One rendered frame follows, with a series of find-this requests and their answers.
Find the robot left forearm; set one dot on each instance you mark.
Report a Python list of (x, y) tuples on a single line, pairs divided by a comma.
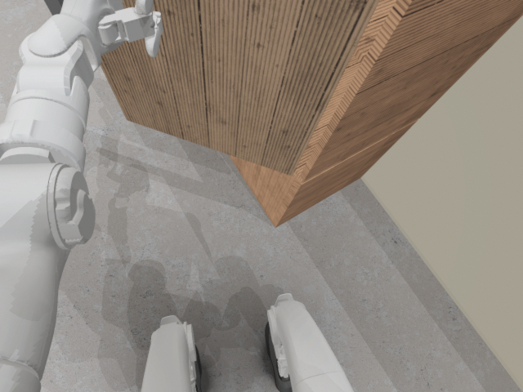
[(47, 114)]

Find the cupboard door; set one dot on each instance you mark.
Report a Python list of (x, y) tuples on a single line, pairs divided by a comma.
[(248, 78)]

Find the right robot thigh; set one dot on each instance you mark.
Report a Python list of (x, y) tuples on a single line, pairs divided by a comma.
[(312, 365)]

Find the robot right shin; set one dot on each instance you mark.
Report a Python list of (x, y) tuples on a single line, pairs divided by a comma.
[(279, 352)]

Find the left robot hand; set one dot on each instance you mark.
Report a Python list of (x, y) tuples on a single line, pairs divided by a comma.
[(101, 16)]

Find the left robot upper arm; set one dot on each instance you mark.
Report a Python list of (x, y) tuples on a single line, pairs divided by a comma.
[(45, 211)]

